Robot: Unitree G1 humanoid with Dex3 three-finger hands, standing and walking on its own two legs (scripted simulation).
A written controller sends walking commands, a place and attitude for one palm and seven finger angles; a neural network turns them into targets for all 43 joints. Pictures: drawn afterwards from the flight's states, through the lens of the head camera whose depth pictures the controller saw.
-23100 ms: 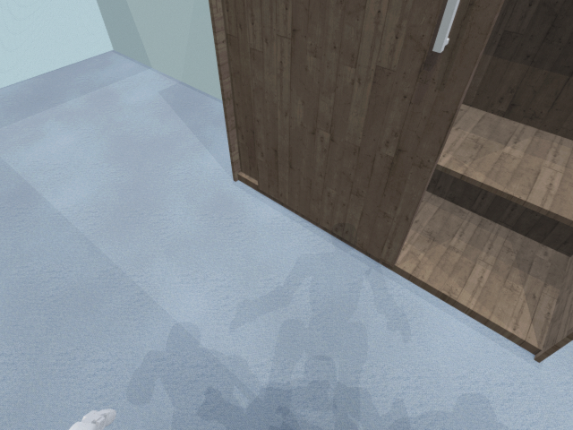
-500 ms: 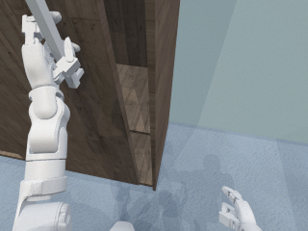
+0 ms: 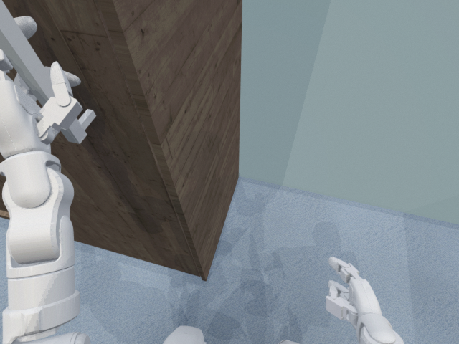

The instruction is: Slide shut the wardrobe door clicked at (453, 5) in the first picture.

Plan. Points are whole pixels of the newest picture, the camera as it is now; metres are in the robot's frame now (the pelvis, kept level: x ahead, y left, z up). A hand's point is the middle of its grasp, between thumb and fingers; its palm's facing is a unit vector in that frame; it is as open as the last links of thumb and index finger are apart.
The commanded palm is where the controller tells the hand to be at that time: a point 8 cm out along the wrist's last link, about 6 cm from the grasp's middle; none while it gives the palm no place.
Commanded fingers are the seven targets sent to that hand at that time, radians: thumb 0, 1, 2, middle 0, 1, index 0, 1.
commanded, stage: step sideways, sliding the door along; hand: left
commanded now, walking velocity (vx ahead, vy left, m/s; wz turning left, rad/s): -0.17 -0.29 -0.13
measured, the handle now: (47, 69) +0.36 +0.29 +0.27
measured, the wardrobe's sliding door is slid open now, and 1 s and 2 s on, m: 0.00 0.00 0.00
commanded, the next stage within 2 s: stop walking and hold the door there in 0.06 s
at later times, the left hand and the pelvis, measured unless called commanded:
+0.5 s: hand (59, 98) +0.33 +0.27 +0.24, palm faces +0.70 -0.64 -0.30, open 7.3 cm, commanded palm +0.27 +0.28 +0.24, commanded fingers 0.00 0.90 0.90 -0.45 -1.40 -0.45 -1.40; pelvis +0.05 -0.08 +0.01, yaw -5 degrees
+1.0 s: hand (63, 98) +0.33 +0.27 +0.24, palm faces +0.68 -0.69 -0.25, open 7.1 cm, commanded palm +0.28 +0.28 +0.24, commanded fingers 0.00 0.90 0.90 -0.45 -1.40 -0.45 -1.40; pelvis +0.05 -0.07 +0.01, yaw -10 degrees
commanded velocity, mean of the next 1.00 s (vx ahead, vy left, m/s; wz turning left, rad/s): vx -0.08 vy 0.03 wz -0.02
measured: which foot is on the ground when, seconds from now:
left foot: up 0.00-0.02, down 0.04-0.28, up 0.30-0.50, down 0.52-1.00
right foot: down 0.00-0.04, up 0.06-0.26, down 0.28-1.00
